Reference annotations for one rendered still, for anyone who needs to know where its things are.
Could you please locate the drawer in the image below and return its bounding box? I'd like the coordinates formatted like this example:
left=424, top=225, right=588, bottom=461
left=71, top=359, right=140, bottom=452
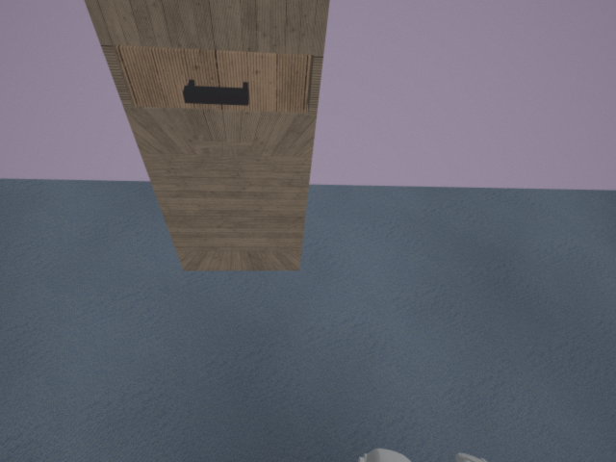
left=115, top=45, right=311, bottom=113

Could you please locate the cabinet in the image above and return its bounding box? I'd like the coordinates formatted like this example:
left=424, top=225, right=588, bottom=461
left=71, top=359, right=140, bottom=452
left=85, top=0, right=330, bottom=270

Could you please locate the handle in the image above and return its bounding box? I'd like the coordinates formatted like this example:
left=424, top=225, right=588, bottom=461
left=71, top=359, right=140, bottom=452
left=183, top=80, right=249, bottom=106
left=194, top=141, right=252, bottom=158

